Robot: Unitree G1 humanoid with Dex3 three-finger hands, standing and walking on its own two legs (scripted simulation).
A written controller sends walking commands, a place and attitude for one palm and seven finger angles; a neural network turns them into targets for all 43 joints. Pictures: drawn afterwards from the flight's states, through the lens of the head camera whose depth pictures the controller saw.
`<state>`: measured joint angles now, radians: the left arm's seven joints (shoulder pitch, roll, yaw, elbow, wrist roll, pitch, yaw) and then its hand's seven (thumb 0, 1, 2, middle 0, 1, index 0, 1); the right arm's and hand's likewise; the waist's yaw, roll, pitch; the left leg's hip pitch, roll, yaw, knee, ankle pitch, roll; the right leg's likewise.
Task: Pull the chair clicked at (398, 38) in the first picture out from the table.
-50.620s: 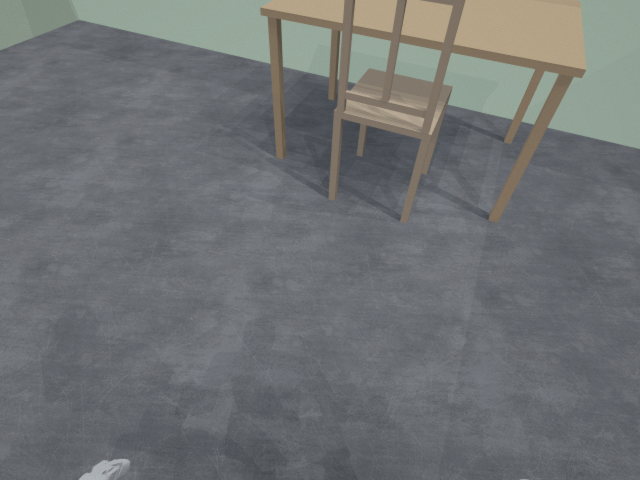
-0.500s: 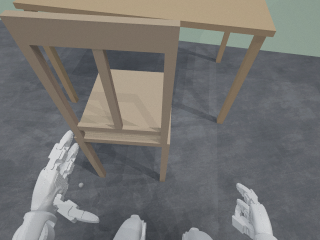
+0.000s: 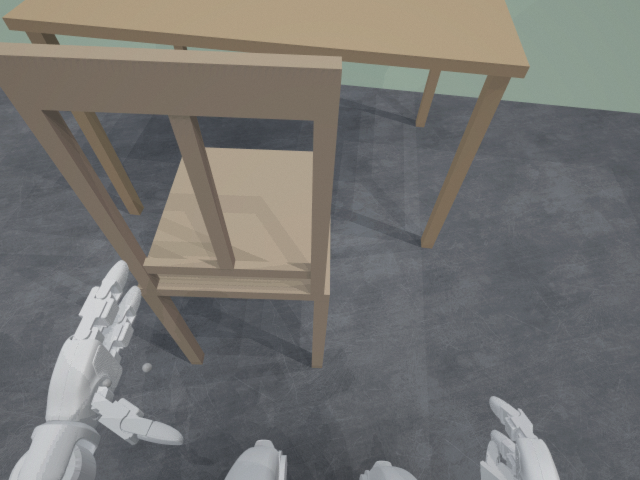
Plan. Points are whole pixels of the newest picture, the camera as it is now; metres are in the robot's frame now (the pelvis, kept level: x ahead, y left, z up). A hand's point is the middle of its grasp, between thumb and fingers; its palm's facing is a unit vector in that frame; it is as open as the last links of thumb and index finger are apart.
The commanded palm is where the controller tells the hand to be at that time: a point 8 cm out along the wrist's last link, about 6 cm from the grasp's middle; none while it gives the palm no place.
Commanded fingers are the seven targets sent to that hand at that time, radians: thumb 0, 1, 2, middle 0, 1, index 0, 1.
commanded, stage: raise the hand toward the chair's back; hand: left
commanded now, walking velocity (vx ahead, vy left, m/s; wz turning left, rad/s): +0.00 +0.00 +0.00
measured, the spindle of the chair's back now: (209, 204) +0.49 +0.19 +0.02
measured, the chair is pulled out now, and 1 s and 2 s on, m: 0.32 0.32 0.32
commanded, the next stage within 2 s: aim the fingers beside a spindle in 0.20 s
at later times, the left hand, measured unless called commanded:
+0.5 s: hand (157, 363) +0.25 +0.20 +0.02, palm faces +0.00 -1.00 -0.05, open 16.9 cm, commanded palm +0.24 +0.25 +0.03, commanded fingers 0.00 -0.50 0.30 -0.06 -0.08 -0.06 -0.08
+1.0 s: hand (177, 334) +0.29 +0.19 +0.02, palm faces -0.01 -1.00 -0.04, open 16.9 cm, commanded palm +0.27 +0.24 +0.01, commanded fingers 0.00 -0.50 0.30 -0.06 -0.08 -0.06 -0.08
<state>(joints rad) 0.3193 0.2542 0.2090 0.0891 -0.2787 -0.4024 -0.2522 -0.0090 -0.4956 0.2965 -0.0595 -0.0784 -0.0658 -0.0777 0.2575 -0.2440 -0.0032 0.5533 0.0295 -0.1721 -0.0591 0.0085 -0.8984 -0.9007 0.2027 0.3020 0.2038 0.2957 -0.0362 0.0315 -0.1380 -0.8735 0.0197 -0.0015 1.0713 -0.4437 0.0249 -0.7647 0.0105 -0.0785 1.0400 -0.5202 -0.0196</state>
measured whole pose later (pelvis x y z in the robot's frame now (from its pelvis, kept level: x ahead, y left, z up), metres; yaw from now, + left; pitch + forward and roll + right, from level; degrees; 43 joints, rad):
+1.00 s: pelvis +0.00 +0.00 -0.02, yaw +0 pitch +18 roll -2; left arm 0.09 0.25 0.21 0.27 -0.26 -0.46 -0.26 -0.01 -0.50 0.30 -0.06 -0.08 -0.06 -0.08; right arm 0.23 -0.25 0.00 0.58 0.02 -0.15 -0.04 0.01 -0.90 -0.90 0.20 0.30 0.20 0.30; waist -0.04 0.03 -0.15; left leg -1.01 0.02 -0.01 1.17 -0.48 0.02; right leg -0.90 0.01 -0.08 1.14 -0.56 -0.03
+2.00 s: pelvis -0.01 -0.01 -0.04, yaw -1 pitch +21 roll -2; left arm -0.17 0.26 0.23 0.49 -0.20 -0.48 -0.15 -0.01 -0.50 0.30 -0.06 -0.08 -0.07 -0.08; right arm 0.23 -0.25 0.01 0.58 0.01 -0.03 -0.01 0.01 -0.90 -0.90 0.20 0.30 0.20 0.30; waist -0.06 0.03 -0.16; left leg -1.14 0.03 0.00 1.26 -0.49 0.02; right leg -1.04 0.02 -0.07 1.25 -0.58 -0.03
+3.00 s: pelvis -0.01 +0.00 -0.04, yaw -1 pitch +22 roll -3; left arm -0.16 0.22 0.16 0.47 -0.18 -0.48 -0.15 -0.01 -0.50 0.30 -0.06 -0.08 -0.06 -0.08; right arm 0.21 -0.25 0.01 0.58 0.01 -0.04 -0.02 0.00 -0.90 -0.90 0.20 0.30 0.20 0.30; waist -0.06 0.03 -0.16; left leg -1.15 0.03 0.00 1.27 -0.50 0.03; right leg -1.05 0.01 -0.07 1.25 -0.58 -0.02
